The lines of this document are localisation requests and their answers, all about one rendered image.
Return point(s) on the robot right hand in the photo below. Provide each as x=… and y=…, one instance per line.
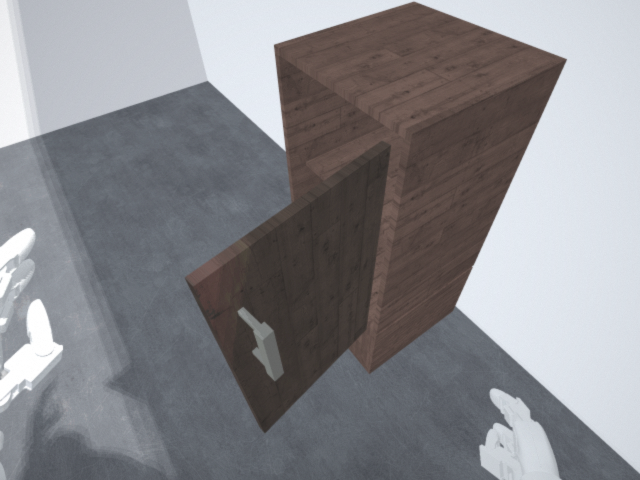
x=526, y=448

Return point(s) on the robot left hand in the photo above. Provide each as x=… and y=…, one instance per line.
x=29, y=365

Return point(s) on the cupboard door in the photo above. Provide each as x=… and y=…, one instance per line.
x=307, y=272

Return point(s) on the handle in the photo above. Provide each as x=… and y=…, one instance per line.
x=268, y=353

